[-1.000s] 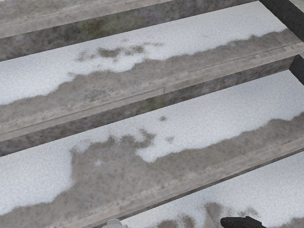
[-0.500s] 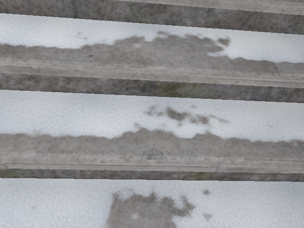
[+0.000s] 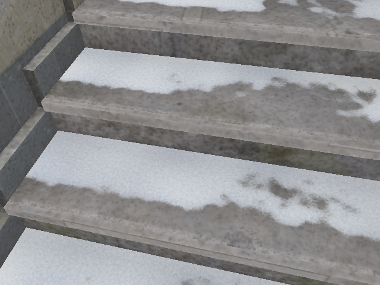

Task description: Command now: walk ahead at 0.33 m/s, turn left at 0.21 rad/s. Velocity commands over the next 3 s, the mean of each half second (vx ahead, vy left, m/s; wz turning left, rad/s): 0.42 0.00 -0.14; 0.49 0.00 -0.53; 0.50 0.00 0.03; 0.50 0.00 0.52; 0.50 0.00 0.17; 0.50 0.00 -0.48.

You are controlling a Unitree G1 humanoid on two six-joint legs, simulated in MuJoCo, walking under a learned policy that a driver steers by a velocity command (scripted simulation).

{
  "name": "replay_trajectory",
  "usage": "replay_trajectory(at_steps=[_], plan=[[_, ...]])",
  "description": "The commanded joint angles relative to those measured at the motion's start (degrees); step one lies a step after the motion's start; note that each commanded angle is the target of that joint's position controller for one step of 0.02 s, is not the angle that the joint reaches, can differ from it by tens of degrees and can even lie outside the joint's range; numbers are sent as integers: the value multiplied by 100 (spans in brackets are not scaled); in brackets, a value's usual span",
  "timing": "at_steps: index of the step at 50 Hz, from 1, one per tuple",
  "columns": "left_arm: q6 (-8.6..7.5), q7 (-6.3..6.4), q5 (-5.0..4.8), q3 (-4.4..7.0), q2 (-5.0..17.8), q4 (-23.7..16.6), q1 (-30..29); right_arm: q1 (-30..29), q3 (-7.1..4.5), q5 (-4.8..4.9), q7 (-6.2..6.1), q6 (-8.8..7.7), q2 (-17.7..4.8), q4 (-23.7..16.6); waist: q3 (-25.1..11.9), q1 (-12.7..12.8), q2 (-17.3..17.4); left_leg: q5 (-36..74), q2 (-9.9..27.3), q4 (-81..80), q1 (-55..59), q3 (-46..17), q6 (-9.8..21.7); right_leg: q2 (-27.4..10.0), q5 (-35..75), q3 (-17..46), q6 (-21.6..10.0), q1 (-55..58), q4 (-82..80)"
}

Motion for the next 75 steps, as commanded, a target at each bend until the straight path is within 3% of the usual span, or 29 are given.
replay_trajectory(at_steps=[1,6,12,16,18,20,21,22,23,25,26,29,34,37,42,44,47,48,49,50,51,52,54,58,61,63,68,72,75], plan=[[-25,69,-49,387,937,136,992,-133,-204,101,65,-158,-558,-220,744,284,-1099,240,589,3729,-3161,907,-314,-2214,-2472,3205,-1443,1377,-1918],[-5,95,108,101,91,845,2095,-750,215,105,231,-521,513,-289,1055,454,-1038,1391,620,6286,-5211,1117,38,-1720,-1239,1995,-1394,1665,-1907],[112,98,-2,-59,-28,1359,1986,-1197,571,2,253,-518,748,-757,1368,56,-955,1627,1626,6844,-6420,1551,-154,-1634,-225,1611,-1219,729,-2241],[168,306,-375,52,354,1628,2602,-2678,816,-134,278,-680,808,-1620,1019,396,-958,1957,1865,2482,-2834,2446,-18,-1501,467,1314,-1235,-840,-4026],[3,191,-227,17,663,1746,2600,-1989,538,-23,290,-788,385,-1462,29,-195,-1822,1002,930,1913,-453,3157,352,-1386,5123,795,-1082,-95,-3177],[36,153,-16,155,1284,1802,2185,15,78,157,182,-618,-518,-985,-825,-1361,-2734,480,663,473,257,2176,661,-1420,9346,618,-636,1838,-1084],[-26,191,-21,200,1233,1602,1747,927,-101,54,195,-590,-946,-678,-1219,-1742,-2282,445,1189,-42,1403,926,906,-1387,8722,910,-533,1027,409],[-165,113,-152,54,194,1202,1873,1698,-335,-235,248,-554,-1613,-200,-2129,-1410,930,-934,2844,-2348,3064,-2257,1592,-331,4713,899,-390,-1020,2479],[-315,-101,-83,87,-5,1135,1634,1793,-318,-310,140,-509,-1646,-84,-2561,-1261,1703,-2590,3535,-4418,2996,-4817,1740,378,931,1798,-368,-1662,4932],[-259,-332,-250,-5,-516,413,453,678,-38,-71,76,-422,-582,480,-428,-488,1109,-1694,3574,-4416,917,-2966,1166,35,974,1310,-487,-3119,7506],[-154,-336,-250,-25,-425,262,278,395,113,-177,121,-406,130,906,368,-197,823,-1013,3338,-3835,64,-1370,954,-211,921,979,-670,-3470,7812],[26,-414,-362,-229,-767,331,638,329,166,-225,238,-469,693,1578,766,407,249,914,2793,-3623,-198,946,369,-285,1257,961,-996,-3978,8552],[251,-189,-139,-284,-511,250,159,274,235,-442,217,-562,341,1721,874,469,92,1638,2708,-4218,-354,2390,712,48,2111,444,-520,-4785,8875],[317,-74,-161,-389,-580,-293,-735,996,214,-311,106,-492,-19,1945,1175,124,-57,1944,2947,-4363,844,2332,678,-112,1338,468,-446,-6332,9379],[228,-273,-197,-486,-330,-1138,-2009,1808,94,-263,-254,-374,-398,1987,982,-291,-33,1606,2968,-4985,2400,2553,631,-735,1033,34,-154,-7050,7673],[167,-494,-224,-672,-505,-1405,-2698,1799,-92,-75,-375,-278,-801,1978,1029,-408,32,2216,2988,-6026,2030,2941,806,-1103,146,-668,-295,-5431,5499],[47,-495,-144,-240,159,-1075,-1381,1660,-119,-74,-271,-364,-1361,2025,-339,508,1016,11699,2953,-3906,2158,3353,983,340,-561,-1852,-966,-1560,4405],[73,-502,-218,48,724,-692,-7,1222,-174,-61,-217,-338,-1630,1758,-1062,1099,1389,12382,2805,-2547,2628,3215,905,679,-583,-1296,-1228,-563,3239],[163,-488,-198,322,1319,-517,724,1059,-193,-31,-176,-433,-1539,1419,-1481,1334,1014,10078,2551,-910,1318,2780,550,304,-144,523,-1525,1141,2194],[283,-337,-219,494,2007,-247,881,1077,80,-121,80,-627,-397,961,-2091,586,-1983,2468,954,1496,-1018,2280,68,-1119,-2294,4479,-2323,2517,-506],[259,-156,21,396,1615,-190,1027,862,-116,-105,337,-871,-692,1130,-2734,586,-1325,2123,720,3356,-1225,497,229,-1586,-3150,6255,-1931,2521,-1800],[164,-177,12,291,1256,164,1205,433,-173,4,395,-868,-577,928,-1802,464,-794,2357,829,4217,-1700,470,381,-1536,-2910,5741,-1286,1801,-1929],[-35,-331,-24,30,186,618,689,-254,38,-96,301,-879,78,579,-87,-58,85,2542,1234,4818,-2385,770,730,-1247,-1669,3718,-904,-161,-1114],[-131,-385,78,-182,-501,1485,1037,63,441,64,448,-841,794,578,336,-322,-87,2823,981,6383,-4021,297,1189,-959,649,1639,-527,-118,-754],[-60,-370,242,-255,-407,1651,868,-3,541,220,414,-640,923,735,480,-462,-354,3256,682,6627,-4868,568,934,-936,1270,516,-7,-641,-818],[-70,-356,233,-302,-274,1874,929,-397,644,121,333,-543,1088,545,580,-462,-772,3538,631,7119,-5593,860,881,-940,1117,326,135,-772,-975],[-127,-15,-28,-400,-153,2390,2149,-2746,867,124,206,-546,931,-389,788,364,-961,3108,804,4639,-5405,2316,506,-1056,2151,337,37,-840,-2314],[-45,210,-78,-321,440,2565,1757,-2133,747,27,429,-615,725,-114,-568,-262,-1037,2168,773,2487,-3248,3142,996,-1193,8171,-828,21,1384,-1869],[-142,300,-77,-153,1131,2424,1601,-923,341,-53,469,-452,-120,297,-1056,-1002,-1997,508,203,273,-1214,2968,1234,-1923,13035,-282,-411,2507,-208]])
Next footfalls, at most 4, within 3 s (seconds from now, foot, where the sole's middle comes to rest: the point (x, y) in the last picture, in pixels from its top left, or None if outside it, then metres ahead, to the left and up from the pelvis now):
0.42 left None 0.35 0.17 -0.61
0.96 right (266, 218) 0.62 -0.17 -0.45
1.50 left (266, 105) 0.95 -0.19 -0.29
1.96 right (329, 16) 1.24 -0.43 -0.13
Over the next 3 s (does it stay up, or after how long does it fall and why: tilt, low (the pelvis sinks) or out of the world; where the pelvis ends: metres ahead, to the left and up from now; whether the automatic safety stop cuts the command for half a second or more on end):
stays up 1.65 -0.24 0.75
